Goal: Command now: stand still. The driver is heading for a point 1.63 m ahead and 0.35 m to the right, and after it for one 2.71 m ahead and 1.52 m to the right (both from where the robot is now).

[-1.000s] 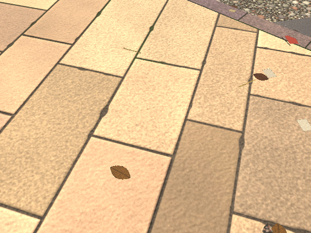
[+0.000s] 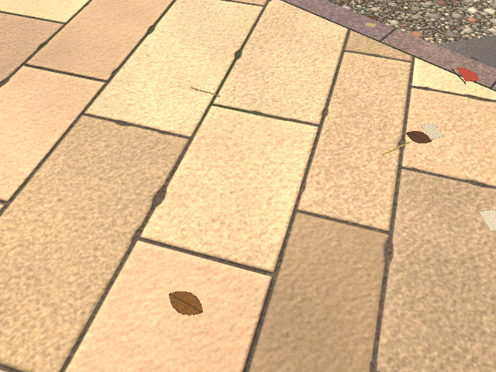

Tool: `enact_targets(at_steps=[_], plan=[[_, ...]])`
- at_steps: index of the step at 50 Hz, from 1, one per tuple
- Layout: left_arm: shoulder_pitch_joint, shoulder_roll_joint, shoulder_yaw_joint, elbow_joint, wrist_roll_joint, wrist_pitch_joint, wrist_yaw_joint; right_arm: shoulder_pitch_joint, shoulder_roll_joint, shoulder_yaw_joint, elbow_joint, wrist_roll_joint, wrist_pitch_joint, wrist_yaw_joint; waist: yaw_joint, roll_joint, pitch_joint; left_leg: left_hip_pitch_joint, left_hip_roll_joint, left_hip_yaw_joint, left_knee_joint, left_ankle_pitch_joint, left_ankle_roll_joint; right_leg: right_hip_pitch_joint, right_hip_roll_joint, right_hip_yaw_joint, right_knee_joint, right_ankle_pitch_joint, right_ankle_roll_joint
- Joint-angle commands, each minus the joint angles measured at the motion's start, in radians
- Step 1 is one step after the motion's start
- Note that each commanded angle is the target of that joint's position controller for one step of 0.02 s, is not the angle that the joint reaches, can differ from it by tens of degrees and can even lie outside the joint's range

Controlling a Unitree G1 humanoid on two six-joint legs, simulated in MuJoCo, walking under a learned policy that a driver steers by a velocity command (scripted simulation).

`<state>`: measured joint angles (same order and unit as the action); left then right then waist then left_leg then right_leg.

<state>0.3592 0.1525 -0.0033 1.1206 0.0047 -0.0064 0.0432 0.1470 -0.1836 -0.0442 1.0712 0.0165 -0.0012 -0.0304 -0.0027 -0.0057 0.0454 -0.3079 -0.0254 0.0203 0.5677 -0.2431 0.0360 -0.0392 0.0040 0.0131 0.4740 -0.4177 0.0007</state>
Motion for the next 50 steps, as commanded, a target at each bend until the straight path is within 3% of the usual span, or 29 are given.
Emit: enact_targets(at_steps=[1,10,21,23,25,27,28,29,30,32,34,35,36,37,38,39,40,41,43,46,50], plan=[[0.123,0.066,0.010,0.008,0.000,-0.004,0.003,0.005,-0.089,-0.015,-0.026,-0.002,-0.002,-0.006,0.004,0.004,0.004,0.178,0.057,-0.066,-0.066,0.276,0.050,-0.205,-0.013,0.002,-0.092,0.208,-0.008],[0.149,0.051,0.011,0.009,0.000,-0.016,0.007,0.017,-0.082,-0.011,-0.012,-0.006,0.004,-0.013,-0.001,0.000,0.046,0.149,0.055,-0.077,-0.106,0.111,0.037,-0.264,-0.017,0.002,-0.113,0.085,-0.018],[0.184,0.037,0.015,0.001,-0.002,-0.025,0.007,0.038,-0.074,-0.005,-0.006,-0.007,0.001,-0.014,-0.001,0.001,0.047,0.136,0.056,-0.085,-0.122,0.065,0.036,-0.286,-0.018,0.002,-0.117,0.062,-0.023],[0.211,0.049,0.021,0.005,-0.008,-0.022,0.010,0.070,-0.080,-0.009,0.008,-0.002,0.001,-0.015,0.002,-0.011,0.038,0.114,0.024,-0.056,-0.102,-0.196,0.038,-0.289,-0.012,0.005,-0.118,-0.129,-0.051],[0.211,0.075,0.031,-0.020,-0.016,-0.025,0.016,0.057,-0.089,-0.015,0.001,0.006,-0.011,-0.013,0.019,-0.028,0.096,0.008,0.003,-0.040,-0.056,-0.407,0.044,-0.320,-0.052,0.069,-0.146,-0.333,-0.109],[0.256,0.133,0.050,-0.025,-0.029,-0.046,0.013,-0.020,-0.052,-0.007,-0.036,0.017,-0.047,0.001,0.056,-0.121,0.152,-0.133,-0.016,0.011,0.084,-0.257,0.027,-0.251,-0.189,0.263,-0.274,-0.404,-0.186],[0.217,0.178,0.066,-0.037,-0.034,-0.058,0.012,-0.053,-0.043,-0.004,-0.054,0.018,-0.066,0.012,0.052,-0.183,0.189,-0.218,0.004,0.031,0.192,-0.128,0.031,-0.204,-0.289,0.375,-0.329,-0.362,-0.227],[0.194,0.184,0.072,-0.049,-0.030,-0.066,0.008,-0.057,-0.050,-0.003,-0.062,0.015,-0.080,0.021,0.045,-0.174,0.203,-0.278,0.045,0.006,0.248,-0.135,0.046,-0.175,-0.336,0.411,-0.333,-0.296,-0.248],[0.182,0.166,0.069,-0.057,-0.029,-0.074,0.003,-0.056,-0.057,-0.003,-0.072,0.020,-0.092,0.028,0.036,-0.156,0.210,-0.313,0.066,-0.007,0.243,-0.177,0.057,-0.135,-0.340,0.399,-0.315,-0.204,-0.243],[0.158,0.148,0.065,-0.068,-0.036,-0.074,-0.012,-0.026,-0.064,-0.006,-0.073,0.030,-0.109,0.037,0.004,-0.120,0.189,-0.208,0.053,0.036,0.082,-0.173,0.066,-0.116,-0.276,0.282,-0.256,-0.052,-0.192],[0.127,0.167,0.065,-0.090,-0.029,-0.070,-0.020,0.159,-0.090,-0.033,-0.001,0.024,-0.109,0.040,-0.074,-0.101,0.090,0.164,-0.039,0.102,-0.022,-0.048,0.057,-0.255,-0.173,0.155,-0.105,0.213,-0.144],[0.078,0.158,0.060,-0.110,-0.027,-0.076,-0.023,0.328,-0.136,-0.056,0.042,0.024,-0.106,0.041,-0.155,-0.027,0.014,0.349,0.031,-0.032,-0.081,-0.044,0.094,-0.350,-0.107,0.074,0.129,0.393,-0.105],[0.070,0.083,0.041,-0.149,-0.030,-0.091,-0.023,0.488,-0.252,-0.085,0.053,0.022,-0.105,0.037,-0.191,0.248,-0.073,0.542,0.275,-0.475,-0.275,-0.177,0.228,-0.586,0.033,-0.065,0.539,0.278,-0.023],[0.056,0.063,0.036,-0.167,-0.043,-0.114,-0.026,0.488,-0.194,-0.056,0.059,-0.003,-0.115,0.043,-0.157,0.272,-0.111,0.526,0.417,-0.799,-0.419,-0.227,0.299,-0.696,0.054,0.070,0.804,-0.076,-0.042],[0.022,0.095,0.044,-0.186,-0.063,-0.123,-0.034,0.362,-0.143,-0.032,0.027,-0.006,-0.127,0.043,-0.095,0.162,-0.012,0.427,0.430,-0.714,-0.413,-0.270,0.272,-0.774,-0.018,0.117,0.904,-0.030,-0.083],[-0.003,0.111,0.048,-0.192,-0.062,-0.124,-0.039,0.258,-0.106,-0.015,-0.007,-0.006,-0.130,0.047,-0.058,0.089,0.027,0.349,0.379,-0.553,-0.417,-0.235,0.230,-0.765,-0.074,0.102,0.894,0.072,-0.107],[-0.012,0.113,0.056,-0.192,-0.050,-0.124,-0.037,0.204,-0.101,-0.006,-0.023,-0.008,-0.128,0.054,-0.028,0.040,0.049,0.287,0.332,-0.432,-0.434,-0.148,0.197,-0.742,-0.112,0.083,0.827,0.153,-0.113],[-0.013,0.135,0.071,-0.188,-0.037,-0.116,-0.034,0.186,-0.083,0.005,-0.029,-0.012,-0.123,0.056,-0.007,0.035,0.049,0.246,0.277,-0.323,-0.444,-0.052,0.160,-0.693,-0.138,0.068,0.767,0.200,-0.112],[-0.006,0.121,0.077,-0.181,-0.037,-0.098,-0.039,0.230,-0.083,0.012,-0.016,-0.016,-0.114,0.050,0.002,0.060,0.052,0.209,0.230,-0.210,-0.458,0.087,0.149,-0.648,-0.147,0.031,0.709,0.240,-0.086],[-0.125,0.106,0.075,-0.229,-0.028,-0.083,-0.039,0.287,-0.129,0.011,-0.007,-0.021,-0.108,0.032,-0.011,0.047,0.076,0.221,0.233,-0.160,-0.474,0.211,0.167,-0.737,-0.155,0.007,0.589,0.318,-0.043],[-0.317,0.096,0.061,-0.299,-0.026,-0.092,-0.050,0.310,-0.157,0.007,-0.027,-0.020,-0.097,0.016,-0.052,0.059,0.093,0.223,0.224,-0.107,-0.494,0.234,0.160,-0.717,-0.127,-0.021,0.301,0.455,-0.019]])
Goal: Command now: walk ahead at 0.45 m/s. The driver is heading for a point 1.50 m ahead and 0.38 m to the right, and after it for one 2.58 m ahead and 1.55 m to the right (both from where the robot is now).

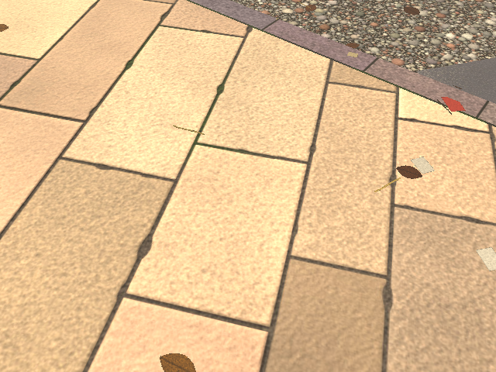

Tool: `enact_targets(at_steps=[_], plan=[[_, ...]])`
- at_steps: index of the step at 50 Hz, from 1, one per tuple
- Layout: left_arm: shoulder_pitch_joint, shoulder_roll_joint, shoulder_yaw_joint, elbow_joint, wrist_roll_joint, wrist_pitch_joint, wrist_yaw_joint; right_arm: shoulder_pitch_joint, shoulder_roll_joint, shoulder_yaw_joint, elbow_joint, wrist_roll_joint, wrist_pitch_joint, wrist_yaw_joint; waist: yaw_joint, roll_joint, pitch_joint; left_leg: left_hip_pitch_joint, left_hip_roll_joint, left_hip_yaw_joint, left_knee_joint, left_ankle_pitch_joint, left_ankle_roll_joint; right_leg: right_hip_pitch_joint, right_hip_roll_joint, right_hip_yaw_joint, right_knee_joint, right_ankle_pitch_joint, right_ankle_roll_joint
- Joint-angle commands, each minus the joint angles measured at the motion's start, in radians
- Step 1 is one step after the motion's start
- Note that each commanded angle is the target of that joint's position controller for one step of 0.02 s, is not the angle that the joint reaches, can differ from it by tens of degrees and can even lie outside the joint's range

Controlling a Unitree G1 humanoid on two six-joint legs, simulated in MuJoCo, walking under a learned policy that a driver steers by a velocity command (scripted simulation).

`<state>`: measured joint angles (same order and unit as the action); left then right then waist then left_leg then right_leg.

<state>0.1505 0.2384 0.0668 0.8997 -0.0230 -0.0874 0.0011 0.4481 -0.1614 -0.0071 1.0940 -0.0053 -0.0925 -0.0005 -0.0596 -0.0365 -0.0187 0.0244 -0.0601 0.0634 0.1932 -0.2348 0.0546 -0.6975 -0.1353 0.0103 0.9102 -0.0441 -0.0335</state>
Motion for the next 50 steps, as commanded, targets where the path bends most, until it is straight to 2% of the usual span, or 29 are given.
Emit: enact_targets(at_steps=[1,4,7,9,10,11,12,13,14,15,16,17,18,19,22,24,28,34,37,38,39,40,41,42,43,44,45,47,50], plan=[[-0.142,0.013,-0.011,-0.088,-0.001,-0.013,-0.013,0.021,-0.186,-0.032,-0.050,0.006,-0.006,-0.016,-0.004,0.093,0.160,-0.102,0.261,-0.140,-0.122,0.218,0.140,-0.043,0.023,-0.029,-0.183,0.101,0.017],[-0.221,0.021,-0.017,-0.118,-0.007,-0.019,-0.031,0.060,-0.190,-0.038,-0.041,0.019,-0.001,-0.017,-0.016,0.095,0.182,-0.035,0.290,-0.123,-0.104,0.216,0.133,-0.030,0.040,-0.030,-0.285,0.110,0.001],[-0.245,0.041,-0.016,-0.143,-0.008,-0.029,-0.049,0.057,-0.202,-0.047,-0.041,0.022,0.008,-0.017,0.006,0.108,0.169,0.054,0.322,-0.109,-0.034,0.324,0.114,0.017,0.062,-0.037,-0.355,0.039,-0.039],[-0.139,0.092,0.008,-0.126,-0.008,-0.033,-0.051,0.028,-0.229,-0.056,-0.051,0.014,0.016,-0.016,0.080,0.150,0.074,0.083,0.318,-0.087,0.118,0.666,0.092,0.206,0.123,-0.075,-0.363,-0.023,-0.075],[0.030,0.135,0.032,-0.077,-0.009,-0.032,-0.046,0.007,-0.225,-0.054,-0.058,0.007,0.024,-0.014,0.168,0.156,-0.025,0.044,0.277,-0.051,0.316,0.811,0.070,0.415,0.166,-0.103,-0.363,-0.037,-0.103],[0.229,0.197,0.055,-0.026,-0.005,-0.028,-0.036,-0.009,-0.204,-0.042,-0.080,-0.001,0.025,-0.012,0.250,0.122,-0.156,-0.159,0.230,-0.024,0.605,0.671,0.032,0.733,0.069,0.012,-0.337,-0.046,-0.153],[0.356,0.308,0.078,0.007,0.024,-0.025,-0.034,0.130,-0.050,0.001,-0.096,0.004,0.005,0.003,0.184,-0.169,-0.357,-0.563,0.038,-0.029,1.046,0.076,-0.036,1.133,-0.222,0.533,-0.434,-0.266,-0.328],[0.348,0.224,0.052,0.010,0.026,-0.027,-0.037,0.106,-0.087,-0.006,-0.079,0.032,-0.031,0.009,0.196,-0.184,-0.422,-0.679,0.000,-0.215,1.204,-0.298,-0.014,1.141,-0.272,0.805,-0.627,-0.338,-0.334],[0.240,0.166,0.032,0.002,0.016,-0.032,-0.038,-0.017,-0.177,-0.031,-0.126,0.060,-0.048,0.011,0.170,-0.150,-0.232,-0.777,0.067,-0.198,1.250,-0.249,0.010,0.996,-0.233,0.637,-0.636,-0.313,-0.259],[0.128,0.121,0.016,-0.023,0.012,-0.032,-0.039,-0.095,-0.197,-0.034,-0.152,0.059,-0.053,0.003,0.136,-0.059,-0.133,-0.754,0.129,-0.163,1.209,-0.147,0.020,0.816,-0.200,0.473,-0.652,-0.201,-0.223],[0.058,0.089,0.004,-0.032,0.018,-0.035,-0.044,-0.124,-0.195,-0.043,-0.153,0.043,-0.046,-0.007,0.097,0.007,-0.072,-0.696,0.172,-0.147,1.142,-0.074,0.019,0.658,-0.159,0.355,-0.681,-0.105,-0.201],[0.028,0.069,-0.002,-0.027,0.026,-0.040,-0.049,-0.097,-0.175,-0.049,-0.149,0.031,-0.028,-0.013,0.055,-0.012,-0.045,-0.622,0.207,-0.153,1.083,-0.029,0.020,0.555,-0.116,0.267,-0.711,-0.070,-0.183],[0.034,0.051,-0.006,-0.014,0.032,-0.043,-0.055,-0.071,-0.152,-0.048,-0.142,0.027,-0.012,-0.013,0.037,-0.028,-0.032,-0.573,0.219,-0.152,1.051,-0.008,0.024,0.502,-0.087,0.215,-0.730,-0.026,-0.175],[0.046,0.065,-0.003,-0.001,0.030,-0.044,-0.052,-0.047,-0.128,-0.047,-0.136,0.028,0.001,-0.014,0.023,-0.040,-0.024,-0.563,0.219,-0.139,1.029,-0.003,0.017,0.474,-0.079,0.183,-0.757,-0.018,-0.195],[0.098,0.103,0.003,0.026,0.030,-0.045,-0.031,-0.146,-0.149,-0.057,-0.173,0.021,0.018,-0.019,0.027,-0.020,0.045,-0.658,0.236,-0.128,0.909,0.085,-0.014,0.451,-0.073,0.128,-0.808,0.010,-0.213],[0.145,0.116,0.005,0.039,0.027,-0.038,-0.016,-0.237,-0.154,-0.062,-0.203,0.012,0.015,-0.019,0.051,-0.007,0.066,-0.745,0.237,-0.126,0.786,0.185,-0.031,0.503,-0.078,0.124,-0.818,0.010,-0.208],[0.205,0.135,0.006,0.050,0.018,-0.027,0.000,-0.373,-0.134,-0.057,-0.240,0.015,0.001,-0.005,0.092,-0.012,0.081,-0.744,0.200,-0.093,0.540,0.345,-0.037,0.568,-0.061,0.071,-0.824,0.017,-0.176],[0.291,0.147,0.014,0.092,0.006,-0.005,0.007,-0.526,-0.132,-0.045,-0.296,0.027,-0.012,0.028,0.134,-0.015,0.124,-0.756,0.164,-0.073,0.364,0.291,-0.017,0.737,-0.113,0.053,-0.760,0.036,-0.163],[0.265,0.167,0.025,0.092,0.003,0.008,0.011,-0.488,-0.163,-0.054,-0.303,0.030,-0.021,0.041,0.092,-0.039,0.092,-0.650,0.132,-0.053,0.321,0.182,0.020,0.787,-0.138,0.055,-0.677,0.190,-0.140],[0.241,0.175,0.027,0.086,0.004,0.012,0.011,-0.419,-0.188,-0.067,-0.287,0.029,-0.024,0.040,0.050,-0.052,0.046,-0.536,0.097,-0.023,0.310,0.160,0.037,0.784,-0.124,0.038,-0.596,0.361,-0.126],[0.221,0.162,0.021,0.080,0.007,0.018,0.010,-0.267,-0.226,-0.090,-0.239,0.027,-0.025,0.035,-0.026,-0.042,-0.042,-0.334,0.058,0.009,0.298,0.167,0.063,0.744,-0.073,-0.002,-0.418,0.499,-0.101],[0.221,0.129,0.005,0.060,0.018,0.018,0.009,-0.073,-0.298,-0.115,-0.191,0.018,-0.023,0.026,-0.094,0.025,-0.183,-0.023,0.174,-0.122,0.326,0.174,0.118,0.560,-0.015,-0.046,-0.132,0.355,-0.065],[0.341,-0.006,-0.034,0.047,0.023,-0.004,-0.004,0.037,-0.399,-0.138,-0.166,0.002,-0.018,0.024,-0.043,0.285,-0.325,0.361,0.429,-0.601,0.247,0.037,0.285,0.137,0.172,-0.055,0.273,-0.193,0.010],[0.321,0.044,-0.027,0.064,0.002,-0.033,-0.009,0.038,-0.313,-0.111,-0.165,0.006,-0.019,0.028,-0.060,0.279,-0.384,0.397,0.463,-0.819,0.110,-0.047,0.302,0.001,0.188,0.108,0.425,-0.517,-0.006],[0.220,0.131,-0.004,0.034,-0.025,-0.048,-0.012,-0.055,-0.256,-0.093,-0.179,0.015,-0.023,0.027,-0.046,0.218,-0.228,0.275,0.426,-0.660,0.106,-0.043,0.236,-0.086,0.123,0.109,0.469,-0.461,-0.028],[0.151,0.139,-0.003,0.014,-0.025,-0.051,-0.006,-0.153,-0.217,-0.080,-0.205,0.015,-0.022,0.027,-0.016,0.136,-0.139,0.116,0.389,-0.512,0.089,0.038,0.198,-0.067,0.062,0.078,0.428,-0.358,-0.036],[0.119,0.132,0.003,0.011,-0.009,-0.045,0.002,-0.218,-0.185,-0.069,-0.214,0.008,-0.022,0.031,0.015,0.085,-0.072,-0.031,0.349,-0.413,0.055,0.114,0.178,-0.018,0.024,0.061,0.359,-0.286,-0.033],[0.160,0.091,0.007,0.018,0.002,-0.014,0.007,-0.239,-0.162,-0.060,-0.203,-0.007,-0.025,0.037,0.069,0.124,-0.031,-0.181,0.300,-0.312,-0.011,0.163,0.170,0.094,-0.015,0.063,0.281,-0.217,-0.028],[0.134,0.072,0.010,0.007,0.007,0.008,0.012,-0.191,-0.194,-0.068,-0.175,-0.002,-0.031,0.025,0.081,0.102,0.011,-0.217,0.279,-0.227,-0.060,0.251,0.182,0.060,-0.025,0.045,0.180,-0.142,-0.005]])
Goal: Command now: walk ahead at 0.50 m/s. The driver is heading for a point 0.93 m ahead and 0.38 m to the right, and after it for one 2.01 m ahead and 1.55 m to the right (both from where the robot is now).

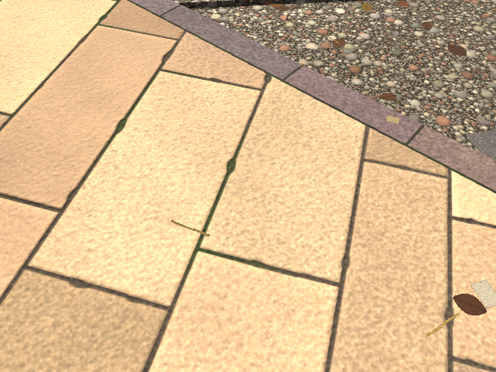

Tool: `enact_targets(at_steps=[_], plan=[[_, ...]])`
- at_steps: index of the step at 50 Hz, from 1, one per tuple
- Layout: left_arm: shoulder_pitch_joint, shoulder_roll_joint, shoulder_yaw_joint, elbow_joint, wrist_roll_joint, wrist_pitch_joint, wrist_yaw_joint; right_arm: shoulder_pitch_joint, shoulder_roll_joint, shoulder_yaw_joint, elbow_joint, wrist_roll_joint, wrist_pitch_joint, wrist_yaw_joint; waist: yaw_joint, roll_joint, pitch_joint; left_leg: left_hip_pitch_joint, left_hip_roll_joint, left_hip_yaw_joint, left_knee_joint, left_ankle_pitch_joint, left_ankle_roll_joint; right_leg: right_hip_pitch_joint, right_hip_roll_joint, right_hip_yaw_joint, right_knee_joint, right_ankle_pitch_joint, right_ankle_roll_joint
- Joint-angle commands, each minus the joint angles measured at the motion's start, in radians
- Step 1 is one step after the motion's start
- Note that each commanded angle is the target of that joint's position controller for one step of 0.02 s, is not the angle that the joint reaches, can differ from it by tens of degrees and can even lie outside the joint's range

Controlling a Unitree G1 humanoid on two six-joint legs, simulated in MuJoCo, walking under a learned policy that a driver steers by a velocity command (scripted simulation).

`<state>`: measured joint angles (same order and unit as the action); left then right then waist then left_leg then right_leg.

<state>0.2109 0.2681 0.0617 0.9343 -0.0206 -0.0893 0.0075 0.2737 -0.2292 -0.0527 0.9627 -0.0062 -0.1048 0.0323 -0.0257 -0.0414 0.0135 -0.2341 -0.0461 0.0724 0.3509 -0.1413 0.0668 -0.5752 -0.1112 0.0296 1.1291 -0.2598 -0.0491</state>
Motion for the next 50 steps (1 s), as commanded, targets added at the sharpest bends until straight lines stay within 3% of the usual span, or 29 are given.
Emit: enact_targets(at_steps=[1,3,7,12,14,16,17,18,19,20,21,22,23,24,25,26,28,30,34,39,42,43,44,45,46,47,48,49,50], plan=[[0.034,0.047,0.017,-0.042,0.009,0.012,0.007,0.001,-0.138,-0.025,-0.037,0.000,-0.017,-0.014,0.039,0.096,-0.007,0.057,0.269,-0.224,-0.225,0.185,0.170,-0.104,-0.051,0.025,-0.093,0.120,0.021],[-0.039,0.041,0.018,-0.067,0.015,0.010,0.005,0.037,-0.142,-0.024,-0.026,0.004,-0.010,-0.026,0.022,0.090,0.005,0.093,0.265,-0.199,-0.233,0.203,0.160,-0.153,-0.049,0.022,-0.207,0.218,0.034],[-0.170,0.020,0.010,-0.103,0.009,0.002,-0.008,0.088,-0.149,-0.023,-0.009,0.012,-0.002,-0.038,-0.018,0.102,0.036,0.126,0.238,-0.139,-0.249,0.166,0.129,-0.126,-0.012,-0.013,-0.434,0.372,0.035],[-0.300,0.020,-0.001,-0.152,-0.001,-0.009,-0.035,0.165,-0.158,-0.029,0.032,0.020,0.017,-0.043,-0.056,0.102,0.084,0.269,0.288,-0.134,-0.200,0.166,0.125,-0.152,0.016,-0.026,-0.572,0.327,0.017],[-0.301,0.030,-0.001,-0.163,-0.005,-0.013,-0.049,0.153,-0.171,-0.038,0.036,0.021,0.025,-0.048,-0.041,0.114,0.080,0.332,0.318,-0.117,-0.163,0.222,0.111,-0.141,0.024,-0.034,-0.596,0.263,-0.010],[-0.240,0.061,0.010,-0.157,-0.006,-0.014,-0.057,0.117,-0.186,-0.046,0.029,0.020,0.031,-0.051,0.004,0.132,0.032,0.355,0.322,-0.080,-0.077,0.447,0.085,-0.018,0.063,-0.066,-0.602,0.191,-0.047],[-0.149,0.087,0.026,-0.134,-0.003,-0.012,-0.057,0.093,-0.190,-0.047,0.023,0.019,0.036,-0.053,0.058,0.138,-0.030,0.346,0.300,-0.043,0.039,0.625,0.065,0.123,0.105,-0.100,-0.610,0.184,-0.071],[0.012,0.129,0.052,-0.083,-0.001,-0.008,-0.053,0.086,-0.172,-0.041,0.015,0.013,0.041,-0.055,0.127,0.116,-0.122,0.281,0.250,0.006,0.241,0.694,0.035,0.343,0.140,-0.110,-0.615,0.202,-0.100],[0.182,0.208,0.076,-0.051,0.004,-0.002,-0.044,0.101,-0.149,-0.028,-0.015,-0.008,0.040,-0.059,0.169,-0.021,-0.245,0.042,0.195,0.050,0.570,0.405,-0.004,0.646,-0.027,0.139,-0.605,0.223,-0.164],[0.220,0.262,0.083,-0.035,0.000,-0.002,-0.052,0.215,-0.010,0.015,-0.023,-0.012,0.011,-0.039,0.084,-0.270,-0.347,-0.379,-0.007,-0.019,0.896,-0.347,-0.062,0.962,-0.231,0.662,-0.750,0.001,-0.335],[0.213,0.173,0.057,-0.045,-0.001,-0.003,-0.052,0.135,-0.102,-0.003,-0.025,0.017,-0.023,-0.028,0.126,-0.161,-0.339,-0.499,0.030,-0.168,1.006,-0.402,-0.036,0.969,-0.220,0.727,-0.830,-0.094,-0.299],[0.137,0.140,0.049,-0.066,0.003,-0.007,-0.047,0.031,-0.152,-0.014,-0.063,0.043,-0.045,-0.023,0.121,-0.116,-0.210,-0.563,0.075,-0.165,1.008,-0.316,-0.016,0.856,-0.189,0.593,-0.840,-0.021,-0.259],[0.059,0.127,0.042,-0.091,0.009,-0.009,-0.046,-0.024,-0.154,-0.015,-0.077,0.039,-0.054,-0.030,0.092,-0.005,-0.145,-0.524,0.119,-0.157,0.953,-0.228,-0.009,0.710,-0.155,0.486,-0.856,0.094,-0.240],[0.009,0.104,0.034,-0.105,0.017,-0.010,-0.047,-0.047,-0.156,-0.024,-0.082,0.019,-0.052,-0.038,0.058,0.041,-0.098,-0.468,0.148,-0.154,0.878,-0.181,-0.015,0.576,-0.127,0.409,-0.874,0.200,-0.233],[-0.012,0.082,0.026,-0.113,0.026,-0.012,-0.045,-0.039,-0.153,-0.030,-0.088,0.010,-0.041,-0.042,0.024,0.029,-0.092,-0.397,0.169,-0.163,0.828,-0.159,-0.019,0.498,-0.101,0.365,-0.897,0.257,-0.229],[-0.014,0.082,0.026,-0.117,0.022,-0.011,-0.043,-0.031,-0.140,-0.032,-0.095,0.007,-0.028,-0.045,0.008,0.012,-0.083,-0.369,0.172,-0.161,0.781,-0.157,-0.029,0.456,-0.086,0.342,-0.918,0.270,-0.232],[0.017,0.110,0.032,-0.114,0.011,-0.013,-0.030,-0.051,-0.121,-0.032,-0.109,-0.002,-0.008,-0.053,0.003,-0.002,-0.051,-0.367,0.168,-0.144,0.682,-0.127,-0.060,0.391,-0.069,0.295,-0.948,0.280,-0.240],[0.063,0.140,0.040,-0.109,0.008,-0.011,-0.013,-0.135,-0.117,-0.033,-0.141,-0.006,0.000,-0.059,0.023,-0.001,-0.016,-0.409,0.155,-0.136,0.551,-0.020,-0.089,0.369,-0.057,0.274,-0.967,0.271,-0.234],[0.124,0.140,0.041,-0.102,0.003,0.001,0.005,-0.282,-0.094,-0.025,-0.187,0.000,-0.008,-0.047,0.071,-0.029,0.010,-0.357,0.100,-0.130,0.283,0.211,-0.098,0.339,0.001,0.224,-0.952,0.208,-0.176],[0.187,0.137,0.043,-0.084,-0.007,0.016,0.009,-0.391,-0.109,-0.020,-0.242,0.015,-0.025,-0.026,0.106,-0.041,0.015,-0.306,0.062,-0.145,0.136,0.215,-0.091,0.427,-0.026,0.298,-0.868,0.178,-0.157],[0.170,0.151,0.050,-0.098,-0.003,0.029,0.018,-0.355,-0.150,-0.029,-0.248,0.019,-0.043,-0.017,0.070,-0.071,-0.004,-0.217,0.051,-0.147,0.083,0.102,-0.071,0.482,-0.049,0.373,-0.775,0.225,-0.143],[0.152,0.142,0.048,-0.109,-0.002,0.032,0.018,-0.282,-0.165,-0.037,-0.230,0.018,-0.048,-0.019,0.030,-0.081,-0.032,-0.116,0.046,-0.132,0.050,0.092,-0.051,0.474,-0.026,0.374,-0.720,0.271,-0.128],[0.130,0.110,0.037,-0.128,0.003,0.031,0.015,-0.159,-0.201,-0.053,-0.204,0.006,-0.053,-0.026,-0.028,-0.067,-0.119,0.082,0.089,-0.155,0.059,0.094,-0.013,0.419,0.029,0.340,-0.583,0.317,-0.099],[0.123,0.058,0.018,-0.156,0.021,0.027,0.011,0.019,-0.266,-0.069,-0.185,-0.004,-0.050,-0.035,-0.097,0.046,-0.269,0.358,0.267,-0.317,0.089,0.062,0.049,0.270,0.104,0.240,-0.293,0.157,-0.058],[0.268,0.002,0.002,-0.183,-0.012,0.014,0.008,0.084,-0.323,-0.083,-0.156,-0.012,-0.032,-0.030,-0.023,0.393,-0.364,0.638,0.478,-0.767,0.001,-0.117,0.200,-0.092,0.225,0.129,-0.006,-0.334,-0.003],[0.271,0.108,0.018,-0.158,-0.026,0.013,0.011,0.054,-0.223,-0.061,-0.176,0.006,-0.027,-0.026,-0.034,0.298,-0.299,0.591,0.480,-0.822,-0.029,-0.284,0.185,-0.207,0.130,0.163,0.133,-0.326,0.003],[0.174,0.159,0.032,-0.170,-0.021,0.019,0.010,0.005,-0.155,-0.044,-0.193,0.010,-0.022,-0.028,-0.054,0.185,-0.175,0.464,0.433,-0.651,-0.043,-0.259,0.138,-0.230,0.095,0.147,0.158,-0.230,0.008],[0.125,0.148,0.034,-0.179,-0.012,0.025,0.012,-0.048,-0.143,-0.036,-0.199,0.003,-0.017,-0.026,-0.034,0.105,-0.100,0.329,0.386,-0.520,-0.070,-0.147,0.112,-0.189,0.058,0.117,0.139,-0.153,0.016],[0.096,0.134,0.037,-0.192,-0.002,0.027,0.010,-0.081,-0.129,-0.032,-0.194,-0.003,-0.012,-0.025,-0.014,0.103,-0.050,0.235,0.353,-0.443,-0.098,-0.062,0.106,-0.167,0.032,0.112,0.095,-0.101,0.019]])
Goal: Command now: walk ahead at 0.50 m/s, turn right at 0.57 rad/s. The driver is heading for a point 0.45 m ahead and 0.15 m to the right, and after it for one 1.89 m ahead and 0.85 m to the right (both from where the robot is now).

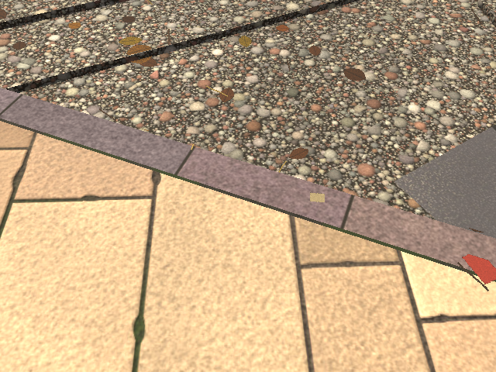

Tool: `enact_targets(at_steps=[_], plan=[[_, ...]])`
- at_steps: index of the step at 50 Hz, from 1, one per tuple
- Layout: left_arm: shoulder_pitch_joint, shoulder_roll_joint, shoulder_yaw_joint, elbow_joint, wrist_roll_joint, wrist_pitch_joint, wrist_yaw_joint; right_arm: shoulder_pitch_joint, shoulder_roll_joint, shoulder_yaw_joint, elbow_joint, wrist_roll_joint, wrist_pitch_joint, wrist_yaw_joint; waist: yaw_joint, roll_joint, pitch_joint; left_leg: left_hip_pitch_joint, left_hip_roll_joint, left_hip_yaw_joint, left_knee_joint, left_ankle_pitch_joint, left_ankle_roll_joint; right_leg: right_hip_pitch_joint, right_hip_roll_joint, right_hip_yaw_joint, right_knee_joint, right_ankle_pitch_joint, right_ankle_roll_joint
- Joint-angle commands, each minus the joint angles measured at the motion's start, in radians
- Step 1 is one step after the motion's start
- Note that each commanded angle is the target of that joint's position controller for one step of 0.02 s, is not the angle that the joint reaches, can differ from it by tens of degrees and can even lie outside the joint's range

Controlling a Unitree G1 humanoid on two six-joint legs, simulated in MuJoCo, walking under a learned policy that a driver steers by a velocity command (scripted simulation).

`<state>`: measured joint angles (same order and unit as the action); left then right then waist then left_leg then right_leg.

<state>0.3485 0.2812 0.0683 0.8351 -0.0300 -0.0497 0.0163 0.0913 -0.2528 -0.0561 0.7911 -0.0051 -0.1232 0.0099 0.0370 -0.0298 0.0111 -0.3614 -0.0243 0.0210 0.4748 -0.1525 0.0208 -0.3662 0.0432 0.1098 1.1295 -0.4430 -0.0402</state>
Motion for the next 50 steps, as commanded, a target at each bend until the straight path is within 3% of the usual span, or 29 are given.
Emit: enact_targets(at_steps=[1,2,4,7,11,16,19,20,21,22,23,24,25,26,27,29,31,34,35,36,38,43,44,45,46,47,48,49,50], plan=[[-0.039,0.101,0.033,-0.099,0.004,-0.006,-0.005,0.087,-0.094,-0.023,-0.018,-0.011,0.006,-0.002,-0.056,0.114,-0.029,0.299,0.300,-0.314,-0.251,0.002,0.141,-0.334,-0.148,0.027,0.067,0.112,0.008],[-0.037,0.079,0.030,-0.106,-0.002,0.001,-0.009,0.084,-0.096,-0.025,-0.011,-0.010,0.003,-0.001,-0.048,0.136,-0.021,0.265,0.286,-0.260,-0.278,0.032,0.143,-0.313,-0.159,0.011,0.046,0.130,0.010],[-0.059,0.055,0.026,-0.130,-0.001,0.012,-0.013,0.094,-0.115,-0.033,0.003,-0.002,-0.005,-0.001,-0.044,0.127,-0.012,0.250,0.285,-0.185,-0.312,0.105,0.164,-0.334,-0.173,-0.003,0.011,0.172,0.020],[-0.113,0.049,0.022,-0.164,0.004,0.016,-0.017,0.111,-0.148,-0.045,0.020,-0.002,-0.004,-0.006,-0.049,0.098,-0.003,0.274,0.292,-0.091,-0.333,0.207,0.173,-0.379,-0.179,-0.003,-0.102,0.288,0.035],[-0.224,0.034,0.011,-0.202,0.005,0.006,-0.042,0.134,-0.173,-0.049,0.029,0.002,0.010,-0.013,-0.088,0.089,0.023,0.297,0.265,0.047,-0.333,0.246,0.142,-0.337,-0.163,-0.062,-0.320,0.468,0.025],[-0.357,0.036,0.005,-0.275,0.003,0.008,-0.071,0.206,-0.215,-0.060,0.054,0.022,0.038,-0.017,-0.122,0.090,0.071,0.418,0.312,0.113,-0.288,0.300,0.116,-0.334,-0.134,-0.135,-0.465,0.401,-0.009],[-0.292,0.085,0.029,-0.284,0.009,0.016,-0.077,0.195,-0.258,-0.071,0.049,0.034,0.059,-0.025,-0.053,0.137,0.005,0.461,0.317,0.168,-0.101,0.729,0.087,-0.169,-0.047,-0.212,-0.493,0.246,-0.067],[-0.170,0.121,0.052,-0.256,0.008,0.018,-0.074,0.183,-0.266,-0.073,0.045,0.037,0.068,-0.029,0.020,0.134,-0.061,0.435,0.297,0.194,0.067,0.840,0.070,-0.007,0.000,-0.236,-0.536,0.254,-0.097],[0.009,0.184,0.087,-0.205,0.006,0.023,-0.059,0.184,-0.244,-0.063,0.038,0.032,0.069,-0.034,0.107,0.098,-0.152,0.291,0.259,0.214,0.306,0.755,0.033,0.275,0.021,-0.205,-0.589,0.317,-0.139],[0.097,0.288,0.112,-0.186,0.002,0.030,-0.036,0.225,-0.140,-0.030,0.000,-0.011,0.057,-0.029,0.087,-0.119,-0.235,-0.079,0.169,0.213,0.660,0.093,-0.019,0.606,-0.213,0.174,-0.597,0.319,-0.235],[0.065,0.325,0.103,-0.225,0.006,0.013,-0.043,0.239,-0.095,-0.004,-0.049,-0.004,0.016,-0.015,0.028,-0.223,-0.392,-0.360,-0.004,-0.007,0.907,-0.462,-0.044,0.786,-0.394,0.718,-0.775,0.157,-0.406],[0.050,0.237,0.076,-0.228,0.017,0.000,-0.052,0.109,-0.187,-0.027,-0.074,0.035,-0.010,-0.003,0.085,-0.089,-0.326,-0.463,0.046,-0.110,0.944,-0.401,-0.032,0.741,-0.377,0.629,-0.820,0.264,-0.348],[0.001,0.201,0.063,-0.228,0.023,-0.009,-0.053,0.078,-0.187,-0.024,-0.087,0.045,-0.020,-0.001,0.055,-0.067,-0.202,-0.464,0.080,-0.093,0.888,-0.325,-0.019,0.601,-0.342,0.456,-0.800,0.454,-0.312],[-0.075,0.174,0.055,-0.239,0.019,-0.011,-0.052,0.093,-0.179,-0.025,-0.067,0.022,-0.017,-0.012,0.000,0.021,-0.132,-0.398,0.121,-0.091,0.808,-0.266,-0.027,0.442,-0.289,0.324,-0.785,0.627,-0.272],[-0.130,0.147,0.047,-0.253,0.020,-0.009,-0.048,0.110,-0.194,-0.035,-0.058,0.001,-0.004,-0.020,-0.036,0.015,-0.099,-0.328,0.145,-0.089,0.742,-0.242,-0.038,0.323,-0.256,0.240,-0.787,0.743,-0.251],[-0.167,0.152,0.047,-0.265,0.032,-0.006,-0.040,0.139,-0.180,-0.038,-0.060,-0.006,0.029,-0.022,-0.077,0.002,-0.094,-0.228,0.141,-0.079,0.690,-0.214,-0.062,0.180,-0.227,0.186,-0.809,0.880,-0.250],[-0.156,0.180,0.055,-0.253,0.032,-0.005,-0.026,0.135,-0.149,-0.030,-0.068,-0.014,0.048,-0.029,-0.084,-0.005,-0.101,-0.208,0.111,-0.064,0.609,-0.152,-0.087,0.125,-0.199,0.132,-0.808,0.969,-0.251],[-0.131,0.179,0.055,-0.234,0.015,0.018,-0.003,0.056,-0.118,-0.016,-0.095,-0.015,0.057,-0.030,-0.060,-0.037,-0.116,-0.199,0.069,-0.062,0.433,-0.012,-0.103,0.114,-0.150,0.095,-0.773,0.929,-0.210],[-0.077,0.145,0.029,-0.236,0.132,-0.058,-0.065,0.175,-0.056,0.030,-0.080,-0.079,0.050,0.007,-0.085,-0.129,-0.150,-0.136,0.090,-0.063,0.455,0.033,-0.129,0.093,-0.171,0.122,-0.821,0.851,-0.240],[-0.096,0.150,0.045,-0.235,0.129,-0.087,-0.097,0.160,-0.091,0.022,-0.066,-0.078,0.062,0.016,-0.076,-0.079,-0.085,-0.168,0.109,-0.083,0.425,0.058,-0.134,0.100,-0.188,0.150,-0.822,0.803,-0.246],[-0.074,0.183,0.054,-0.232,0.095,-0.109,-0.121,0.067,-0.140,0.020,-0.096,-0.057,0.076,0.008,-0.049,-0.027,-0.065,-0.195,0.112,-0.086,0.322,0.057,-0.135,0.166,-0.197,0.192,-0.784,0.790,-0.238],[-0.010,0.215,0.063,-0.213,0.073,-0.071,-0.107,-0.044,-0.157,0.027,-0.129,-0.027,0.035,-0.020,0.022,-0.050,-0.071,-0.212,0.054,-0.054,0.093,0.022,-0.098,0.371,-0.225,0.305,-0.688,0.836,-0.216],[-0.019,0.208,0.058,-0.207,0.067,-0.066,-0.105,-0.048,-0.161,0.025,-0.132,-0.017,0.024,-0.025,0.012,-0.046,-0.070,-0.162,0.042,-0.044,0.039,0.065,-0.075,0.362,-0.209,0.317,-0.670,0.811,-0.189],[-0.053,0.198,0.049,-0.209,0.057,-0.062,-0.106,-0.021,-0.170,0.022,-0.125,-0.002,0.014,-0.028,-0.026,-0.020,-0.074,-0.050,0.031,-0.027,-0.056,0.199,-0.036,0.315,-0.169,0.311,-0.642,0.798,-0.148],[-0.079,0.178,0.036,-0.220,0.057,-0.059,-0.108,0.040,-0.205,0.009,-0.119,0.010,0.003,-0.034,-0.063,-0.003,-0.127,0.140,0.051,-0.021,-0.080,0.383,0.026,0.237,-0.092,0.288,-0.595,0.792,-0.091],[-0.030,0.097,0.006,-0.248,0.057,-0.061,-0.104,0.127,-0.304,-0.014,-0.129,0.018,-0.014,-0.050,-0.062,0.160,-0.319,0.471,0.279,-0.220,-0.062,0.819,0.258,0.094,0.052,0.171,-0.420,0.540,0.025],[0.046,0.060,-0.010,-0.256,0.086,-0.070,-0.085,0.216,-0.321,-0.028,-0.126,-0.012,-0.010,-0.047,-0.085,0.285,-0.437,0.742,0.508,-0.504,-0.090,0.897,0.495,-0.176,0.158,0.079,-0.210,-0.236,0.098],[-0.029,0.130,0.011,-0.256,0.099,-0.057,-0.074,0.237,-0.294,-0.034,-0.104,-0.042,-0.010,-0.052,-0.109,0.127,-0.258,0.582,0.505,-0.470,-0.142,0.699,0.416,-0.253,0.057,0.050,-0.037,-0.307,0.112],[-0.047,0.155,0.021,-0.241,0.100,-0.041,-0.047,0.168,-0.269,-0.034,-0.115,-0.025,-0.009,-0.053,-0.074,0.121,-0.154,0.434,0.439,-0.350,-0.181,0.528,0.324,-0.246,-0.003,0.016,0.035,-0.241,0.119]])
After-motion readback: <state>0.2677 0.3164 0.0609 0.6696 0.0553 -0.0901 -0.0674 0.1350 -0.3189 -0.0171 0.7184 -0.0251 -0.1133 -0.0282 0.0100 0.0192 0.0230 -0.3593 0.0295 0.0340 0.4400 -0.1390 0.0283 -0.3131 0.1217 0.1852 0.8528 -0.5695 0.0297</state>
